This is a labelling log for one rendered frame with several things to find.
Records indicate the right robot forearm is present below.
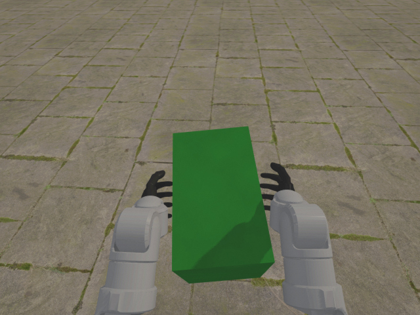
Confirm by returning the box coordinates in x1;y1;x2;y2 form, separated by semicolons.
270;190;348;315

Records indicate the carton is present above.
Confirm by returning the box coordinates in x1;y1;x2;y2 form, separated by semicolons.
172;126;275;284

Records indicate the left robot forearm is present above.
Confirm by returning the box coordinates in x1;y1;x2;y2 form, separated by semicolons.
94;196;168;315

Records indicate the robot right hand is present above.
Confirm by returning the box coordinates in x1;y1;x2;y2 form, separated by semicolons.
260;162;295;211

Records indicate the robot left hand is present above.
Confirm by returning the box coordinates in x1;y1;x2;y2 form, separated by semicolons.
142;170;173;219

